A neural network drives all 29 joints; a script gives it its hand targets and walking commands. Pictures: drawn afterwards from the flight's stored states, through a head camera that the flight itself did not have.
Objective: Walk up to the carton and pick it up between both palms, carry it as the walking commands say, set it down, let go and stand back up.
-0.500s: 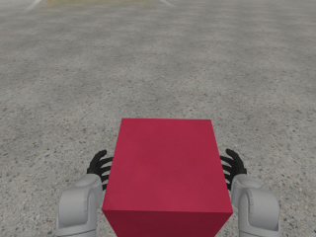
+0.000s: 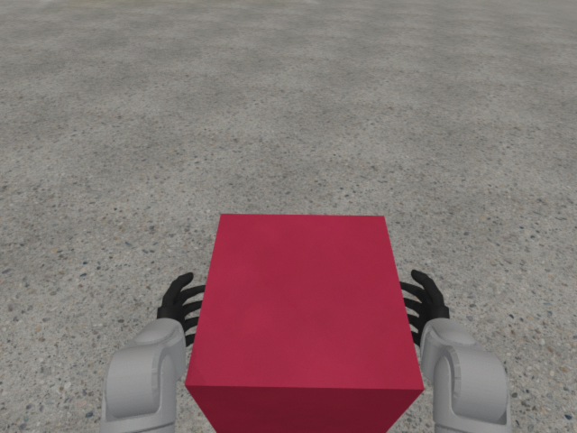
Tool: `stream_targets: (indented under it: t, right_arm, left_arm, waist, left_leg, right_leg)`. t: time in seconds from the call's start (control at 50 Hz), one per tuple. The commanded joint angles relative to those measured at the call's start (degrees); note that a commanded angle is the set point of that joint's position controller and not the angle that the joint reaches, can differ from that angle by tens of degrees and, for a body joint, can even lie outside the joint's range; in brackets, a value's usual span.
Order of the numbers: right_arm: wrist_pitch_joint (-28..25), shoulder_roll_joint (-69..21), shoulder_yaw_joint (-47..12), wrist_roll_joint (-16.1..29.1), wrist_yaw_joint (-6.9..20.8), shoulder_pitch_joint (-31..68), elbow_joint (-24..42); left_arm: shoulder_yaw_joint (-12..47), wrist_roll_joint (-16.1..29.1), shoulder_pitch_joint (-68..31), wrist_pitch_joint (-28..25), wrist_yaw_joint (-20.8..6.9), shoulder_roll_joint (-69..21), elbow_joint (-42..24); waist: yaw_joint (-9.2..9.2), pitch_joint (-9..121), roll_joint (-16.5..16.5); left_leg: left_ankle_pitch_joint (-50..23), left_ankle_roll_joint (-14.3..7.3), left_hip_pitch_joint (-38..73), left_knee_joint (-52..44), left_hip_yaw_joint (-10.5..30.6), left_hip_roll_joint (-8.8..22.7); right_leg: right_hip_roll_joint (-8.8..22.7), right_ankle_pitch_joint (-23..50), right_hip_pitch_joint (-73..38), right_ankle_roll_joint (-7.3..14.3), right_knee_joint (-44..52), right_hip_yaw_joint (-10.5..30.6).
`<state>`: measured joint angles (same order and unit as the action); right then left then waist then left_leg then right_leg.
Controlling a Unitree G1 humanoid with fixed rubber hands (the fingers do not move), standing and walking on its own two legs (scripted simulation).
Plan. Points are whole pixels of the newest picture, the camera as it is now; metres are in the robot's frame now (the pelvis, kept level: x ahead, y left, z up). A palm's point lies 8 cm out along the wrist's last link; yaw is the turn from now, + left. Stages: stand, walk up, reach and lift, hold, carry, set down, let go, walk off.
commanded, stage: carry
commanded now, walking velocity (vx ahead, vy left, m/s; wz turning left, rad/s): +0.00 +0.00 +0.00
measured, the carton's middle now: (300, 331) +0.30 +0.00 +0.00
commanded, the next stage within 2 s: hold in 0.66 s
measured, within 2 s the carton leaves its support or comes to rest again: neither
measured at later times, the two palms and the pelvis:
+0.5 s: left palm (167, 325) +0.26 +0.17 +0.08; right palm (429, 327) +0.26 -0.16 +0.10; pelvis +0.00 +0.01 +0.00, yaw +0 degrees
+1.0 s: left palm (180, 316) +0.29 +0.17 +0.06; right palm (422, 319) +0.29 -0.16 +0.08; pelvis +0.00 +0.00 +0.01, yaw -4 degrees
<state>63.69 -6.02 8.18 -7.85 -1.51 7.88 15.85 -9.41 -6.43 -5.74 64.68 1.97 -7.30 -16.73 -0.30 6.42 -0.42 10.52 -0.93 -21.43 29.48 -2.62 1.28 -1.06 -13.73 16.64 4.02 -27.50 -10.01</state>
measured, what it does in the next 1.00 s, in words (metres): stands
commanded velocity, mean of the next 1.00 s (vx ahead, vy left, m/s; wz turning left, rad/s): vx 0.00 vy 0.00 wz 0.00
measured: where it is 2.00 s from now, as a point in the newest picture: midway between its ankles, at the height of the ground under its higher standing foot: outside the picture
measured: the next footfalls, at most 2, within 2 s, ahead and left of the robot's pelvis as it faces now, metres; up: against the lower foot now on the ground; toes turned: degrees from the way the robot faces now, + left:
none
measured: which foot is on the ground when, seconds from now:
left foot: down 0.00-1.00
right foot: down 0.00-1.00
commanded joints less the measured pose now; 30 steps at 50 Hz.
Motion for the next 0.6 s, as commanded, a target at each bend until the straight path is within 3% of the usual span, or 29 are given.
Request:
stream_targets:
  t: [0.0, 0.02, 0.04, 0.06, 0.08, 0.1, 0.12, 0.16, 0.18, 0.2, 0.22, 0.24, 0.26, 0.28, 0.3, 0.32, 0.34, 0.36, 0.38, 0.4, 0.42, 0.44, 0.46, 0.48, 0.5, 0.52, 0.54, 0.56, 0.58]
  right_arm:
    - [1.1, -45.0, -38.5, 21.4, 9.7, 24.4, 6.8]
    - [0.4, -42.4, -34.3, 17.2, 9.6, 20.2, -1.3]
    - [0.7, -44.1, -37.2, 20.0, 9.7, 22.5, 3.4]
    - [0.6, -43.2, -35.1, 18.5, 9.9, 22.0, 0.6]
    - [0.9, -43.7, -39.1, 21.5, 10.0, 23.9, 8.4]
    - [1.1, -44.5, -40.0, 22.4, 9.7, 26.5, 9.2]
    - [2.1, -45.8, -39.4, 21.4, 9.5, 23.2, 5.1]
    - [2.8, -45.0, -39.3, 21.9, 9.5, 23.2, 7.7]
    - [2.7, -43.1, -36.6, 19.8, 9.8, 21.4, 2.3]
    - [1.6, -42.6, -32.9, 16.4, 10.0, 18.3, -4.7]
    - [1.9, -44.3, -38.4, 20.8, 10.1, 21.1, 5.3]
    - [1.6, -44.3, -39.2, 21.4, 10.1, 24.8, 6.7]
    - [1.6, -44.3, -38.2, 20.7, 10.0, 24.3, 5.6]
    - [2.3, -44.5, -39.2, 21.4, 10.0, 25.1, 7.5]
    - [2.6, -46.0, -39.4, 21.5, 9.9, 23.4, 5.7]
    - [2.6, -44.4, -37.0, 19.3, 9.7, 22.0, 1.7]
    - [2.9, -44.8, -38.7, 20.9, 9.9, 24.6, 6.8]
    - [3.0, -45.8, -39.2, 21.7, 10.1, 23.7, 6.8]
    - [1.8, -42.8, -35.0, 17.8, 9.9, 21.6, 0.0]
    - [1.9, -43.6, -35.9, 18.9, 10.0, 23.5, 2.1]
    - [2.2, -45.3, -39.3, 21.4, 10.1, 23.4, 5.4]
    - [2.4, -45.4, -40.0, 22.4, 10.0, 24.6, 8.2]
    - [2.1, -45.3, -37.6, 20.5, 10.2, 24.2, 3.2]
    - [2.5, -44.6, -37.7, 20.7, 10.2, 24.0, 4.2]
    - [3.0, -45.8, -38.8, 22.0, 10.4, 22.2, 3.9]
    - [2.2, -44.6, -37.1, 20.0, 10.2, 23.8, 4.2]
    - [2.5, -45.4, -38.6, 21.8, 10.3, 24.5, 5.3]
    - [2.3, -45.1, -39.0, 21.5, 10.0, 25.1, 7.7]
    - [2.4, -45.3, -38.6, 21.6, 10.2, 25.0, 4.9]
  left_arm:
    - [41.6, 22.1, -29.2, 0.9, -10.2, -44.5, -8.8]
    - [35.8, 17.6, -27.4, 0.4, -10.3, -41.1, -0.6]
    - [39.9, 20.6, -29.6, 0.6, -10.4, -43.1, -6.4]
    - [38.6, 19.4, -28.2, 0.6, -10.4, -42.9, -1.9]
    - [41.8, 21.9, -28.7, 1.0, -10.4, -43.7, -9.1]
    - [41.1, 22.1, -30.3, 1.3, -10.4, -43.8, -10.0]
    - [40.2, 22.0, -30.6, 1.8, -10.4, -43.8, -8.9]
    - [41.1, 22.8, -29.8, 2.6, -10.2, -44.0, -9.7]
    - [39.3, 20.6, -27.9, 2.7, -10.4, -42.7, -4.3]
    - [35.8, 17.6, -27.7, 1.2, -10.5, -41.0, 0.4]
    - [41.0, 21.7, -29.2, 1.7, -10.4, -43.2, -8.3]
    - [40.7, 21.9, -31.0, 1.8, -10.6, -43.2, -8.7]
    - [39.2, 20.9, -28.6, 1.9, -10.6, -43.9, -4.8]
    - [40.5, 21.8, -29.9, 2.6, -10.5, -44.6, -7.0]
    - [41.0, 22.5, -32.8, 2.7, -10.7, -43.4, -9.9]
    - [38.4, 20.2, -29.5, 2.7, -10.7, -42.8, -3.6]
    - [40.0, 21.4, -30.4, 2.9, -10.6, -43.8, -7.1]
    - [41.7, 22.6, -30.7, 3.0, -10.6, -44.5, -9.3]
    - [36.1, 18.8, -27.5, 2.5, -11.0, -42.0, 0.2]
    - [37.3, 19.3, -30.2, 2.0, -10.6, -42.6, -2.8]
    - [40.8, 22.1, -33.3, 1.9, -10.6, -43.6, -10.2]
    - [40.6, 22.3, -30.7, 2.4, -10.4, -44.2, -8.8]
    - [38.4, 20.5, -31.1, 2.2, -10.5, -43.3, -5.1]
    - [39.4, 20.4, -31.0, 2.7, -10.3, -43.2, -5.1]
    - [41.1, 22.4, -31.3, 2.7, -10.3, -44.7, -8.4]
    - [39.5, 21.2, -30.9, 2.4, -10.5, -44.3, -6.2]
    - [40.1, 21.2, -30.5, 2.8, -10.2, -44.5, -6.7]
    - [40.4, 21.7, -29.4, 2.6, -10.5, -44.3, -7.1]
    - [39.5, 21.5, -31.1, 2.3, -10.6, -44.2, -6.6]
  waist:
    - [0.11, 11.4, -3.1]
    - [0.17, 12.0, 0.5]
    - [-0.01, 12.1, -1.6]
    - [0.29, 11.4, -2.4]
    - [0.11, 11.0, -3.6]
    - [0.18, 11.2, -0.7]
    - [0.28, 11.5, 1.5]
    - [0.27, 13.3, 0.3]
    - [0.28, 11.9, -3.0]
    - [0.23, 12.0, -1.2]
    - [0.16, 12.4, -1.9]
    - [0.44, 11.5, -1.0]
    - [0.24, 11.7, 0.7]
    - [0.25, 10.3, -1.6]
    - [0.53, 9.7, 1.7]
    - [0.48, 9.2, 3.3]
    - [0.53, 8.6, 2.0]
    - [0.49, 11.3, -1.3]
    - [0.49, 11.3, -1.4]
    - [0.32, 11.8, -0.8]
    - [0.33, 10.8, 0.6]
    - [0.31, 12.1, -0.8]
    - [0.59, 9.6, 1.3]
    - [0.53, 8.8, -1.6]
    - [0.28, 11.6, -1.5]
    - [0.47, 11.5, -1.8]
    - [0.27, 10.7, -3.2]
    - [0.51, 11.2, 1.1]
    - [0.44, 10.6, 1.2]
  left_leg:
    - [-5.5, -1.2, 7.1, -3.3, 5.0, 6.2]
    - [-7.8, -1.4, 6.0, -4.0, 6.5, 6.7]
    - [-5.7, -1.3, 5.6, -4.1, 6.0, 6.7]
    - [-7.3, -1.0, 6.2, -4.9, 6.0, 6.6]
    - [-6.4, -1.3, 6.3, -4.4, 5.4, 6.4]
    - [-7.1, -1.4, 4.8, -4.1, 6.1, 6.8]
    - [-6.8, -1.3, 4.4, -3.9, 6.2, 7.0]
    - [-12.5, -1.6, 6.5, -3.4, 6.0, 6.6]
    - [-8.8, -1.6, 6.2, -3.9, 5.8, 6.6]
    - [-11.6, -1.1, 6.2, -2.9, 5.4, 6.5]
    - [-10.6, -1.5, 6.3, -3.4, 4.8, 6.5]
    - [-9.7, -1.2, 6.0, -3.2, 5.2, 6.2]
    - [-11.2, -1.8, 6.0, -4.2, 6.3, 7.0]
    - [-8.3, -1.9, 5.4, -4.3, 6.0, 6.8]
    - [-7.5, -1.7, 5.3, -4.0, 6.5, 6.8]
    - [-5.0, -1.5, 4.5, -4.1, 6.1, 6.3]
    - [-4.5, -1.6, 4.4, -3.9, 5.7, 6.1]
    - [-6.1, -1.2, 7.5, -3.7, 5.1, 6.3]
    - [-8.4, -1.1, 6.2, -3.3, 6.1, 6.2]
    - [-8.7, -1.4, 5.6, -4.1, 5.9, 6.2]
    - [-8.4, -1.1, 4.8, -3.6, 5.5, 6.0]
    - [-7.3, -1.6, 7.0, -3.3, 5.0, 5.9]
    - [-3.3, -1.0, 3.5, -3.7, 4.6, 5.8]
    - [-3.8, -1.2, 4.9, -5.1, 5.7, 5.4]
    - [-6.1, -1.0, 5.7, -4.4, 5.7, 6.1]
    - [-5.8, -1.1, 5.9, -4.6, 5.6, 5.9]
    - [-6.0, -1.2, 5.5, -4.2, 4.9, 5.8]
    - [-7.8, -1.3, 6.2, -4.3, 5.6, 5.8]
    - [-5.4, -1.5, 5.6, -3.9, 5.5, 5.7]
  right_leg:
    - [10.7, 1.4, -2.0, -0.7, 5.5, 9.6]
    - [9.0, 0.5, -3.2, -1.3, 3.1, 7.0]
    - [9.4, -0.7, -3.6, -1.2, 4.1, 7.4]
    - [8.4, -1.0, -2.8, -1.2, 3.2, 7.4]
    - [9.0, -2.2, -1.4, -1.1, 4.9, 8.4]
    - [9.2, 1.4, -4.6, -1.5, 4.4, 7.7]
    - [10.1, 4.1, -5.9, -1.2, 4.4, 8.3]
    - [9.0, 5.8, -4.9, -1.5, 2.5, 7.3]
    - [9.2, 2.6, -3.5, -1.0, 2.4, 7.8]
    - [9.5, 6.1, -4.0, -1.5, 2.8, 7.6]
    - [9.7, 6.8, -4.8, -1.4, 2.0, 7.5]
    - [9.0, 5.4, -3.9, -1.3, 2.5, 7.7]
    - [8.7, 3.3, -3.3, -1.7, 1.7, 6.5]
    - [9.2, 1.5, -2.9, -1.4, 2.9, 7.8]
    - [9.1, 1.5, -3.4, -1.5, 3.7, 7.2]
    - [9.8, 0.9, -2.5, -1.4, 5.0, 7.9]
    - [10.4, 2.9, -2.7, -1.1, 5.2, 9.2]
    - [10.8, 3.1, -2.4, -0.6, 4.9, 9.1]
    - [10.5, 5.5, -3.7, -1.1, 4.2, 8.0]
    - [9.7, 4.4, -4.2, -1.5, 3.0, 6.9]
    - [9.8, 4.5, -4.6, -1.3, 4.2, 7.6]
    - [9.8, 3.1, -3.5, -1.4, 4.0, 7.4]
    - [10.0, 0.0, -3.4, -1.2, 6.3, 8.3]
    - [10.2, -0.7, -2.0, -0.8, 5.3, 8.3]
    - [10.2, 0.6, -3.4, -1.1, 4.4, 7.8]
    - [9.3, 0.5, -3.9, -1.4, 4.3, 7.5]
    - [10.1, 0.2, -3.1, -1.1, 5.3, 8.2]
    - [9.8, 2.3, -3.1, -1.1, 4.9, 8.3]
    - [9.7, -0.2, -2.2, -1.2, 5.7, 7.8]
